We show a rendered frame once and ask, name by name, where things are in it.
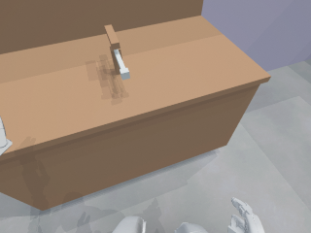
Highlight robot right hand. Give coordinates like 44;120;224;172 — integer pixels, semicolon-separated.
228;197;265;233

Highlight robot thigh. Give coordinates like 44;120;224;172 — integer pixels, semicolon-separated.
174;223;209;233
112;216;147;233

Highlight robot right thigh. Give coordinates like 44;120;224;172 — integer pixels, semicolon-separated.
174;223;209;233

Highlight robot left hand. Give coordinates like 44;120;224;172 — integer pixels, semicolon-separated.
0;117;13;156

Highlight counter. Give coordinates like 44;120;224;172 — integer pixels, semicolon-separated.
0;0;271;211

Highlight tap lever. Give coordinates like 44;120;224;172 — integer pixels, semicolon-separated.
114;50;130;80

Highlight robot left thigh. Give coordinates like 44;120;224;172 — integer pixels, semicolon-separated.
112;216;147;233

